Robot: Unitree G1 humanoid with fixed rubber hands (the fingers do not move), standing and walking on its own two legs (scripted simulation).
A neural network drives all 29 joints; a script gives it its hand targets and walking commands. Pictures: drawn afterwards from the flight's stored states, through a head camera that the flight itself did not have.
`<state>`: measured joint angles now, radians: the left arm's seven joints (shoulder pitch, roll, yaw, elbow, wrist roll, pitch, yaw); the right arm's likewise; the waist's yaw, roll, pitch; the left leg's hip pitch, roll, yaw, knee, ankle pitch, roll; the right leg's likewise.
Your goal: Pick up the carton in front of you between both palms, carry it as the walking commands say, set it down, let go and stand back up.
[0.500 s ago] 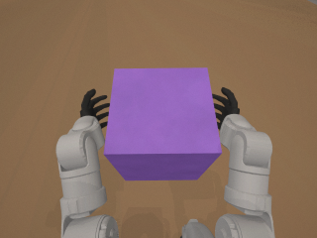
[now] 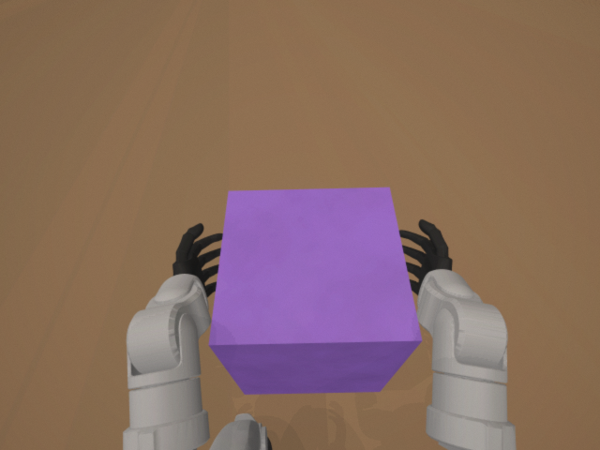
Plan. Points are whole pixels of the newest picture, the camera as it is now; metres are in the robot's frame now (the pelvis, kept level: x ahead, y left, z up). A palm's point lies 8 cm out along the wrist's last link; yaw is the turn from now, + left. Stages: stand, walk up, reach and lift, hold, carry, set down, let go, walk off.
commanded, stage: carry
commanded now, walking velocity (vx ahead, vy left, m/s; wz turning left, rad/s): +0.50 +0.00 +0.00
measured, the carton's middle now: (310, 300) +0.32 +0.00 +0.00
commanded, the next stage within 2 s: none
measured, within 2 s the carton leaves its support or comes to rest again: neither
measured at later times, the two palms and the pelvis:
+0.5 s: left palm (202, 142) +0.56 +0.18 +0.09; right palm (386, 137) +0.55 -0.12 +0.10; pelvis +0.34 +0.03 +0.00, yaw -2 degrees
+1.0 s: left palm (229, 81) +0.75 +0.15 +0.08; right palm (381, 74) +0.76 -0.15 +0.08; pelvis +0.54 +0.00 -0.01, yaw +1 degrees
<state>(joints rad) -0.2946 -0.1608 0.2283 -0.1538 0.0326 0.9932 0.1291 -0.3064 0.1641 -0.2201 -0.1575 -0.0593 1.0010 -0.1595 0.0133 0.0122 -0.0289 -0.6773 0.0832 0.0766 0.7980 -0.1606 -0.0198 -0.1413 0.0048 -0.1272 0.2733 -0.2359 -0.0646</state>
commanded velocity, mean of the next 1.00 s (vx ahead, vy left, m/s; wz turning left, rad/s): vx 0.18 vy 0.00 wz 0.00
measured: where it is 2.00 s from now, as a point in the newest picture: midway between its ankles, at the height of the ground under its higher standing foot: (310, 343)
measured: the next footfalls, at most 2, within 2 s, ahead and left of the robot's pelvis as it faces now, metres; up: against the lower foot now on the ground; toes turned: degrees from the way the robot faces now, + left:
left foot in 0.16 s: +0.30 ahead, +0.11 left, +0.00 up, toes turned +9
right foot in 0.64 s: +0.62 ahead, -0.09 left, +0.00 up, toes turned +15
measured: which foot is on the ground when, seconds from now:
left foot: up 0.00-0.14, down 0.16-0.68, up 0.70-0.84, down 0.86-1.00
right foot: down 0.00-0.18, up 0.20-0.62, down 0.64-1.00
